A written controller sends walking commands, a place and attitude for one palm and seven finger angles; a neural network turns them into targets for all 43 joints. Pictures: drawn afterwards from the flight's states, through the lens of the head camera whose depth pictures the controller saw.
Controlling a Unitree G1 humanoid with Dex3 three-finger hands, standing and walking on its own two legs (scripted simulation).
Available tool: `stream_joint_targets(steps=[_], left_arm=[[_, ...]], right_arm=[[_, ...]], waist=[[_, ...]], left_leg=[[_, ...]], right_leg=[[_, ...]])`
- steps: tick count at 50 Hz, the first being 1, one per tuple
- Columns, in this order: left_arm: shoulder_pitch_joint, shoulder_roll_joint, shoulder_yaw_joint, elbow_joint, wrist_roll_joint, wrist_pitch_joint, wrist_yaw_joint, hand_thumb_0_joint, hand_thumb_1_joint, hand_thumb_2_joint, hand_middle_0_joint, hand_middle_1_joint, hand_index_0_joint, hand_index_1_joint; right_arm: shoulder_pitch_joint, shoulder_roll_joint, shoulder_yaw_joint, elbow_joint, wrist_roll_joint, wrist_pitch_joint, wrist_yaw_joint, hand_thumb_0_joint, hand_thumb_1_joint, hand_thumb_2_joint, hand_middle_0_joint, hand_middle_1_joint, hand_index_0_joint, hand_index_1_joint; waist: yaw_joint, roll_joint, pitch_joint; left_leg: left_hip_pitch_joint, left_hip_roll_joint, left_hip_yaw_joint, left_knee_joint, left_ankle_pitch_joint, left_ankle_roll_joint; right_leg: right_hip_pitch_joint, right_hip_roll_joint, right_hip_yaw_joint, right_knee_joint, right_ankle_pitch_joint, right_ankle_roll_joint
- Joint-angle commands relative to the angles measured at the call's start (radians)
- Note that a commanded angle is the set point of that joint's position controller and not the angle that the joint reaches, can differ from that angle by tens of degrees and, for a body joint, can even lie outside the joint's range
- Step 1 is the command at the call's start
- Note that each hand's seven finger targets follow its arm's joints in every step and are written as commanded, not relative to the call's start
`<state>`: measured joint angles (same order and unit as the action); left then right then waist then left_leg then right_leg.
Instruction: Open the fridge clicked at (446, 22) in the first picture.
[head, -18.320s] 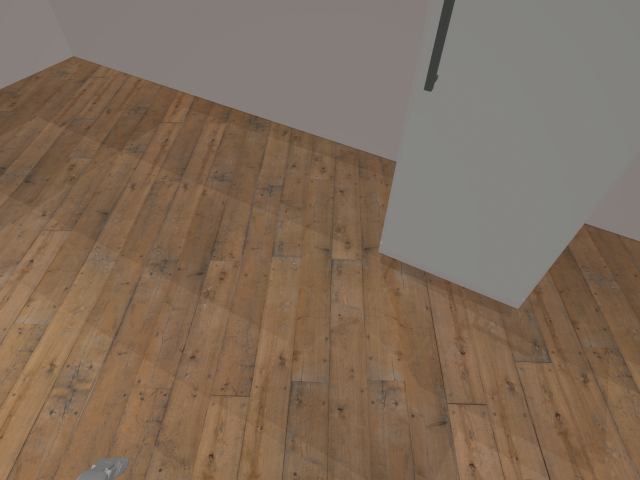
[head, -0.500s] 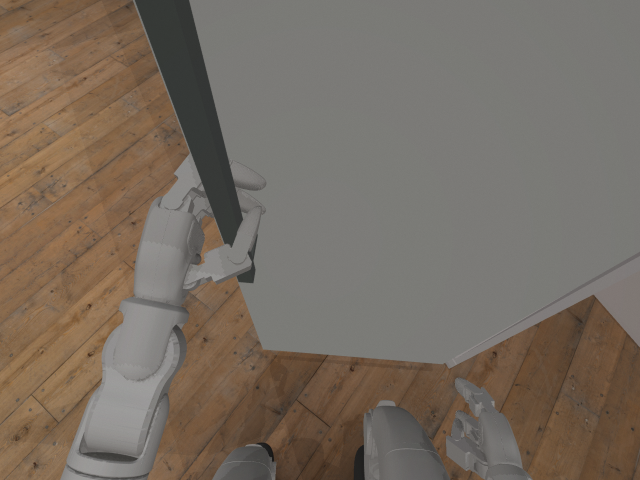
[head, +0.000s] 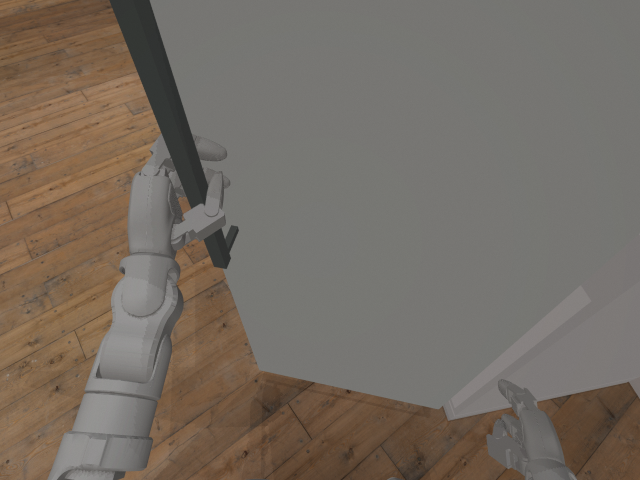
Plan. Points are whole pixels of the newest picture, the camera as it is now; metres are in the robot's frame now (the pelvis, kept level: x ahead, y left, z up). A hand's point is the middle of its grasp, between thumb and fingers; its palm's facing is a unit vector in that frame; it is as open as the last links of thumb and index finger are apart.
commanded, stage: stop walking and hold the door back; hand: left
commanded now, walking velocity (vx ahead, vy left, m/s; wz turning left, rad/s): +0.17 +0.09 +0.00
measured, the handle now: (186, 117) +0.40 +0.16 +0.24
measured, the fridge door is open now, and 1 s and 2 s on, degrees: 67 67 65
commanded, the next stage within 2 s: loosen the grip on the handle in 0.86 s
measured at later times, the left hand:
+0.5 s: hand (223, 183) +0.39 +0.14 +0.15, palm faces +0.10 -0.98 -0.17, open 5.2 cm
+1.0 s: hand (211, 205) +0.37 +0.15 +0.15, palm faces -0.04 -0.97 -0.25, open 5.4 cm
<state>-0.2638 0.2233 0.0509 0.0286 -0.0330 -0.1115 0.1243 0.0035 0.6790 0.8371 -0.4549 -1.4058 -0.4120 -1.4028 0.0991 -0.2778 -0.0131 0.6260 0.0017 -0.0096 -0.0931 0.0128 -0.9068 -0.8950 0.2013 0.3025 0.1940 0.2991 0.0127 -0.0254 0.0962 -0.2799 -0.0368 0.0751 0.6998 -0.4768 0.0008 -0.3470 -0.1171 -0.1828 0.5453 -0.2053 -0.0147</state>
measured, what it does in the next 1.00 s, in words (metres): steps on the spot: left foot, then left foot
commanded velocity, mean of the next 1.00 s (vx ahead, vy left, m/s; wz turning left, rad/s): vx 0.06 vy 0.01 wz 0.00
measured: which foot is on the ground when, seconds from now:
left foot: up 0.00-0.02, down 0.04-0.30, up 0.32-0.54, down 0.56-1.00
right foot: down 0.00-1.00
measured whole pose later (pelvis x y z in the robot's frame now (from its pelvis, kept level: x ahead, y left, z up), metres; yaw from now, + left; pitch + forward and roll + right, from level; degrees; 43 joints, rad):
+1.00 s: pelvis -0.04 +0.04 +0.00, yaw -3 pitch -2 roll -1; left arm -0.54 0.25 0.06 0.44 0.02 -0.18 -0.02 -0.06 0.67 0.81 -0.46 -1.41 -0.44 -1.40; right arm 0.14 -0.17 0.02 0.68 0.00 -0.06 -0.06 0.01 -0.90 -0.89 0.21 0.30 0.20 0.30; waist 0.01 0.02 0.10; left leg -0.30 0.07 0.11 0.58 -0.25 0.00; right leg -0.27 -0.04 0.01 0.53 -0.23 0.04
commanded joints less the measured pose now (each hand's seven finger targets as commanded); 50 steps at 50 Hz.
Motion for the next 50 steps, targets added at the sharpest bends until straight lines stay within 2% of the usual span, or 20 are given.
stream_joint_targets(steps=[1,3,4,5,7,12,13,15,16,18,21,23,26,31,34,37,47,48,49,50], left_arm=[[-0.55,0.174,0.08,-0.108,-0.006,-0.084,0.015,0.0,0.9,0.9,-0.45,-1.4,-0.45,-1.4],[-0.648,0.11,0.014,0.011,-0.015,-0.09,0.004,0.0,0.9,0.9,-0.45,-1.4,-0.45,-1.4],[-0.723,0.131,0.01,0.042,-0.014,-0.088,0.004,0.0,0.9,0.9,-0.45,-1.4,-0.45,-1.4],[-0.794,0.19,0.05,0.114,0.007,-0.082,0.007,0.0,0.9,0.9,-0.45,-1.4,-0.45,-1.4],[-0.788,0.14,0.023,0.225,-0.003,-0.063,-0.013,0.0,0.9,0.9,-0.45,-1.4,-0.45,-1.4],[-0.822,0.168,0.049,0.356,-0.014,-0.058,-0.036,0.0,0.9,0.9,-0.45,-1.4,-0.45,-1.4],[-0.813,0.198,0.071,0.39,-0.01,-0.061,-0.037,0.0,0.9,0.9,-0.45,-1.4,-0.45,-1.4],[-0.795,0.279,0.128,0.439,0.002,-0.065,-0.032,0.0,0.9,0.9,-0.45,-1.4,-0.45,-1.4],[-0.75,0.312,0.171,0.492,-0.005,-0.058,-0.033,0.0,0.9,0.9,-0.45,-1.4,-0.45,-1.4],[-0.814,0.301,0.181,0.489,-0.011,-0.072,-0.035,0.0,0.9,0.9,-0.45,-1.4,-0.45,-1.4],[-0.751,0.33,0.228,0.477,-0.004,-0.1,-0.036,0.0,0.9,0.9,-0.45,-1.4,-0.45,-1.4],[-0.727,0.344,0.248,0.459,-0.005,-0.11,-0.033,0.0,0.9,0.9,-0.45,-1.4,-0.45,-1.4],[-0.631,0.323,0.248,0.352,-0.015,-0.13,-0.033,0.0,0.9,0.9,-0.45,-1.4,-0.45,-1.4],[-0.621,0.232,0.174,0.204,-0.021,-0.154,-0.051,0.0,0.9,0.9,-0.45,-1.4,-0.45,-1.4],[-0.586,0.202,0.134,0.107,-0.013,-0.154,-0.051,0.0,0.9,0.9,-0.45,-1.4,-0.45,-1.4],[-0.559,0.184,0.112,0.113,-0.009,-0.139,-0.049,0.0,0.9,0.9,-0.45,-1.4,-0.45,-1.4],[-0.63,0.167,0.081,0.22,-0.014,-0.127,-0.046,0.0,0.9,0.9,-0.45,-1.4,-0.45,-1.4],[-1.257,0.684,0.429,0.069,0.118,-0.147,-0.064,0.0,0.9,0.9,-0.45,-1.4,-0.45,-1.4],[-1.3,0.694,0.498,0.288,0.116,-0.056,-0.132,0.0,0.779,0.842,-0.45,-1.4,-0.45,-1.4],[-0.904,0.245,0.161,0.456,0.073,-0.026,-0.183,0.0,0.658,0.783,-0.45,-1.4,-0.45,-1.4]], right_arm=[[-0.014,-0.065,-0.019,-0.13,0.005,-0.022,0.01,0.0,-0.9,-0.9,0.2,0.3,0.2,0.3],[-0.013,-0.085,-0.021,-0.131,0.014,-0.029,0.017,0.0,-0.9,-0.9,0.2,0.3,0.2,0.3],[-0.014,-0.074,-0.009,-0.126,0.014,-0.04,0.011,0.0,-0.9,-0.9,0.2,0.3,0.2,0.3],[0.013,-0.072,-0.014,-0.103,0.023,-0.047,0.007,0.0,-0.9,-0.9,0.2,0.3,0.2,0.3],[0.043,-0.089,-0.025,-0.089,0.033,-0.053,0.005,0.0,-0.9,-0.9,0.2,0.3,0.2,0.3],[0.06,-0.093,-0.01,-0.068,0.03,-0.055,-0.004,0.0,-0.9,-0.9,0.2,0.3,0.2,0.3],[0.058,-0.088,-0.008,-0.064,0.026,-0.052,-0.008,0.0,-0.9,-0.9,0.2,0.3,0.2,0.3],[0.066,-0.068,-0.013,-0.064,0.02,-0.047,-0.017,0.0,-0.9,-0.9,0.2,0.3,0.2,0.3],[0.09,-0.084,-0.038,-0.059,0.029,-0.05,-0.015,0.0,-0.9,-0.9,0.2,0.3,0.2,0.3],[0.067,-0.081,-0.023,-0.034,0.024,-0.06,-0.015,0.0,-0.9,-0.9,0.2,0.3,0.2,0.3],[0.064,-0.068,-0.008,-0.034,0.016,-0.06,-0.022,0.0,-0.9,-0.9,0.2,0.3,0.2,0.3],[0.07,-0.072,-0.009,-0.035,0.007,-0.059,-0.022,0.0,-0.9,-0.9,0.2,0.3,0.2,0.3],[0.073,-0.072,-0.021,-0.049,0.005,-0.059,-0.019,0.0,-0.9,-0.9,0.2,0.3,0.2,0.3],[0.039,-0.087,-0.024,-0.096,0.019,-0.057,-0.003,0.0,-0.9,-0.9,0.2,0.3,0.2,0.3],[0.053,-0.084,-0.03,-0.099,0.02,-0.07,0.003,0.0,-0.9,-0.9,0.2,0.3,0.2,0.3],[0.057,-0.074,-0.03,-0.091,0.017,-0.07,0.002,0.0,-0.9,-0.9,0.2,0.3,0.2,0.3],[0.043,-0.062,-0.011,-0.058,0.013,-0.066,-0.015,0.0,-0.9,-0.9,0.2,0.3,0.2,0.3],[0.041,-0.071,-0.087,-0.095,-0.009,-0.108,0.02,0.0,-0.9,-0.9,0.2,0.3,0.2,0.3],[0.089,-0.162,-0.134,-0.001,-0.036,-0.141,0.042,0.0,-0.9,-0.9,0.2,0.3,0.2,0.3],[0.165,-0.067,-0.061,-0.069,0.02,-0.174,0.049,0.0,-0.9,-0.9,0.2,0.3,0.2,0.3]], waist=[[-0.011,0.021,-0.375],[-0.001,0.322,-0.317],[-0.022,0.405,-0.289],[-0.031,0.281,-0.26],[-0.015,0.109,-0.268],[-0.004,0.134,-0.334],[-0.004,0.066,-0.346],[-0.004,-0.168,-0.329],[0.015,-0.272,-0.319],[0.004,-0.212,-0.269],[0.007,-0.174,-0.299],[0.006,-0.22,-0.302],[-0.013,-0.159,-0.307],[-0.006,0.202,-0.303],[-0.008,0.116,-0.355],[-0.016,0.055,-0.373],[-0.013,-0.016,-0.333],[0.042,-0.243,-0.282],[-0.078,0.168,-0.603],[-0.049,0.036,-0.66]], left_leg=[[0.163,0.086,-0.07,-0.398,0.188,0.051],[0.175,0.319,-0.329,-0.422,0.146,0.164],[0.174,0.389,-0.455,-0.455,0.144,0.22],[0.171,0.39,-0.462,-0.414,0.206,0.238],[0.244,0.337,-0.326,-0.322,0.374,0.215],[0.172,0.251,-0.182,-0.189,0.449,0.124],[0.065,0.219,-0.14,-0.119,0.39,0.091],[-0.245,0.06,-0.031,0.126,0.044,0.002],[-0.294,0.062,-0.104,0.263,-0.1,-0.011],[-0.309,0.091,-0.145,0.351,-0.013,-0.018],[-0.168,0.087,-0.063,0.148,0.038,-0.013],[-0.087,0.071,-0.006,0.022,0.099,-0.013],[0.076,0.055,0.028,-0.202,0.279,-0.017],[0.029,0.306,-0.26,-0.333,0.437,0.117],[0.079,0.234,-0.139,-0.208,0.548,0.064],[0.088,0.174,-0.046,-0.175,0.421,0.007],[0.12,0.176,-0.05,-0.206,0.369,0.014],[0.082,0.161,-0.015,-0.166,0.378,0.034],[0.132,0.096,-0.089,-0.331,0.633,-0.006],[0.255,0.074,-0.064,-0.233,0.78,-0.053]], right_leg=[[0.196,-0.143,0.241,-0.051,0.083,-0.019],[-0.005,0.047,0.083,0.125,-0.193,0.053],[-0.111,0.069,0.096,0.314,-0.282,0.046],[-0.163,0.07,0.142,0.405,-0.264,0.037],[-0.175,0.072,0.144,0.333,-0.226,0.044],[0.139,0.108,0.086,-0.065,-0.08,0.028],[0.27,0.061,0.159,-0.129,-0.028,0.007],[0.458,-0.212,0.541,-0.189,0.128,-0.13],[0.425,-0.283,0.628,-0.239,0.032,-0.179],[0.377,-0.259,0.546,-0.215,0.084,-0.174],[0.305,-0.18,0.332,-0.158,0.207,-0.127],[0.246,-0.147,0.285,-0.163,0.105,-0.105],[0.191,-0.097,0.231,-0.127,0.035,-0.058],[0.159,0.112,0.124,0.105,-0.115,0.039],[0.228,0.076,0.158,-0.023,0.07,0.027],[0.203,0.03,0.207,-0.041,0.166,0.016],[0.118,0.047,0.207,-0.082,0.107,0.03],[0.175,0.035,0.301,-0.183,0.314,0.001],[0.244,0.079,0.161,0.063,0.477,-0.06],[0.1,0.107,0.113,0.05,0.304,-0.04]])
